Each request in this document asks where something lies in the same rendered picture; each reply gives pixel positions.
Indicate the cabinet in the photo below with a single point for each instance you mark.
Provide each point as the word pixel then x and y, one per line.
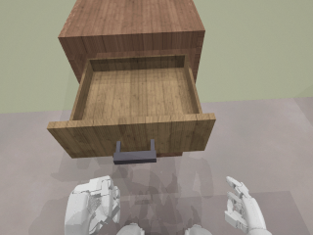
pixel 131 28

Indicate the robot right hand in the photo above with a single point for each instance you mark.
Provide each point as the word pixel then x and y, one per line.
pixel 248 215

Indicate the handle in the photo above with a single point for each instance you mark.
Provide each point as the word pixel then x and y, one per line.
pixel 135 157

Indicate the robot left hand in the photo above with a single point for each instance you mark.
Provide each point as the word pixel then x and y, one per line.
pixel 98 197

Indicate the drawer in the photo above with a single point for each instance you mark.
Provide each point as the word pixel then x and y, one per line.
pixel 132 100

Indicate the left robot thigh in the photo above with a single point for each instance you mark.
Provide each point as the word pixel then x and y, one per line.
pixel 131 230

